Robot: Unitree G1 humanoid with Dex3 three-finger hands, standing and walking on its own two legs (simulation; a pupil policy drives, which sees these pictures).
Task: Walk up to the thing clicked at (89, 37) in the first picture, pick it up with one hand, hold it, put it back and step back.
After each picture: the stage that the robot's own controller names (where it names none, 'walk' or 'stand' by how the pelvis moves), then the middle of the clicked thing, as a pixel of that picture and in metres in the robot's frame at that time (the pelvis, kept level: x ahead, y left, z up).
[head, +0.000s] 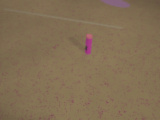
stand; (88, 44) +1.35 -0.05 -0.65
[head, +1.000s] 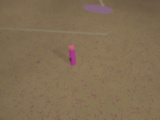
walk; (72, 55) +1.22 +0.21 -0.63
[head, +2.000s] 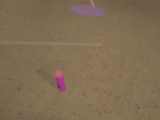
walk; (60, 81) +0.78 +0.27 -0.64
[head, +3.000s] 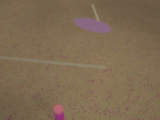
walk; (59, 115) +0.49 +0.19 -0.64
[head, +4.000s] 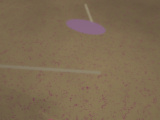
stand; out of the picture +0.38 +0.21 -0.65
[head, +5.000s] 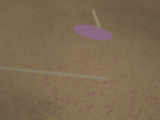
stand; out of the picture +0.38 +0.18 -0.65
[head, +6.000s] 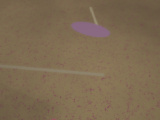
stand; out of the picture +0.40 +0.19 -0.66
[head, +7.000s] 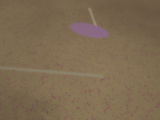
stand; out of the picture +0.38 +0.20 -0.66
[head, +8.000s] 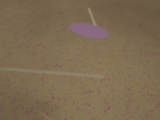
stand; out of the picture +0.37 +0.20 -0.66
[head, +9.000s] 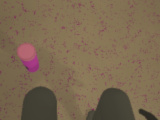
go down; (30, 60) +0.45 +0.21 -0.32
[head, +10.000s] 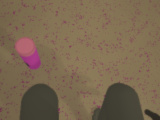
go down; (30, 56) +0.46 +0.22 -0.27
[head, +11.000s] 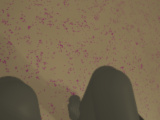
close in; out of the picture +0.45 +0.26 -0.17
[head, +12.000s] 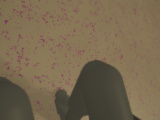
close; out of the picture +0.45 +0.27 -0.16
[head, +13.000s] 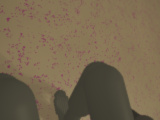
lift; out of the picture +0.42 +0.26 -0.17
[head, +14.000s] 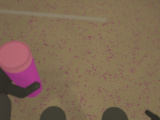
lift; (25, 75) +0.34 +0.19 +0.02
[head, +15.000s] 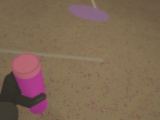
hold; (33, 88) +0.31 +0.17 +0.03
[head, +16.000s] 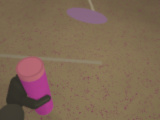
hold; (38, 90) +0.31 +0.16 +0.02
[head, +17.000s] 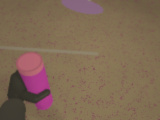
crouch; (38, 85) +0.34 +0.16 +0.00
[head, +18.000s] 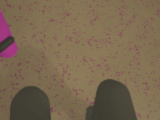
lower; out of the picture +0.48 +0.22 -0.05
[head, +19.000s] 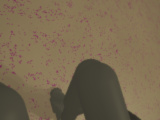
lower; out of the picture +0.46 +0.28 -0.17
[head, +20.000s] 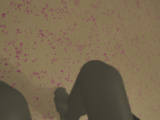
lower; out of the picture +0.46 +0.28 -0.17
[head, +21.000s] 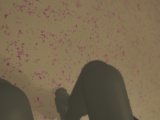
lower; out of the picture +0.45 +0.29 -0.16
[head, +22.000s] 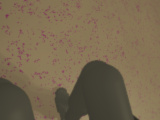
lower; out of the picture +0.45 +0.28 -0.16
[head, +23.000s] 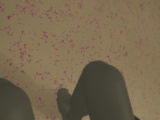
draw back; out of the picture +0.45 +0.26 -0.16
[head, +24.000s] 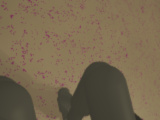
rise; out of the picture +0.44 +0.26 -0.17
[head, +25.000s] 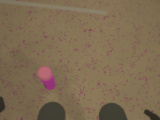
walk; (47, 79) +0.45 +0.19 -0.41
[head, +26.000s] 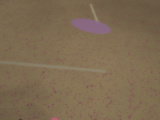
stand; out of the picture +0.40 +0.17 -0.59
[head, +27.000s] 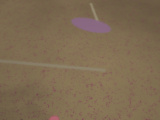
stand; out of the picture +0.40 +0.17 -0.59
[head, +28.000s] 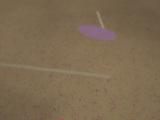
stand; out of the picture +0.42 +0.16 -0.64
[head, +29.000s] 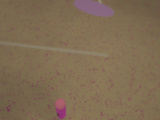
walk; (61, 109) +0.44 +0.12 -0.63
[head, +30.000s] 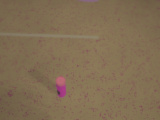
walk; (61, 87) +0.58 +0.14 -0.63
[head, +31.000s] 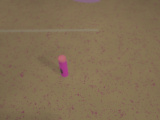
walk; (63, 66) +0.87 +0.23 -0.63
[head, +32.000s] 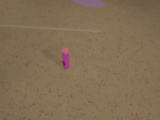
stand; (65, 59) +1.05 +0.18 -0.64
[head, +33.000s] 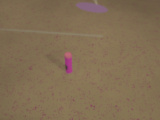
stand; (68, 63) +1.05 +0.17 -0.66
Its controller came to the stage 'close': yes
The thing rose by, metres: 0.69
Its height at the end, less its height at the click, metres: +0.00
